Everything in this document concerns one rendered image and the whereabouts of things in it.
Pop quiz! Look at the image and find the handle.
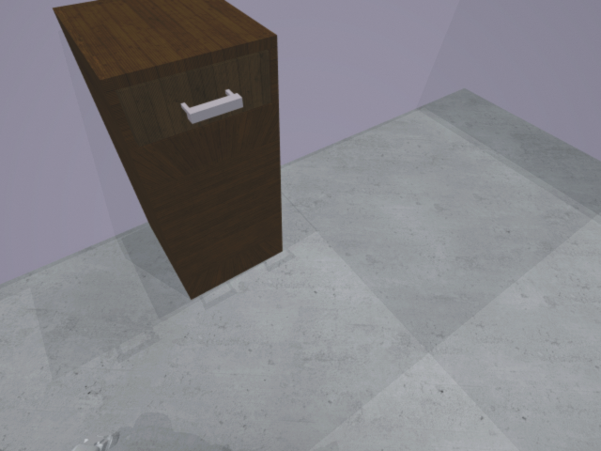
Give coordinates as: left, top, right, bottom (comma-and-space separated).
181, 89, 243, 124

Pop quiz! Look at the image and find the cabinet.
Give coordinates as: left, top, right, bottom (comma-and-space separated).
53, 0, 283, 300

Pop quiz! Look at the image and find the drawer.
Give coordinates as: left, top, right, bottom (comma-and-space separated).
116, 50, 271, 147

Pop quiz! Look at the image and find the robot left hand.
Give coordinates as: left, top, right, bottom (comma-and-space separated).
72, 431, 119, 451

